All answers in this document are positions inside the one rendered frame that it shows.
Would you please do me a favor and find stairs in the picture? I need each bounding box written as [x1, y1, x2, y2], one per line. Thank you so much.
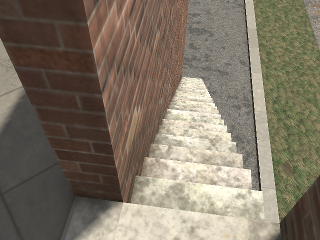
[130, 77, 265, 221]

